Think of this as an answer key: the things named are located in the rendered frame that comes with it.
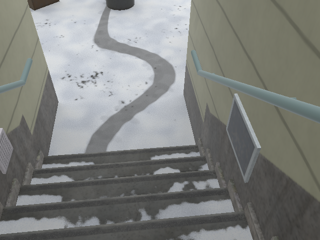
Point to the stairs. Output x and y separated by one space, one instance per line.
163 193

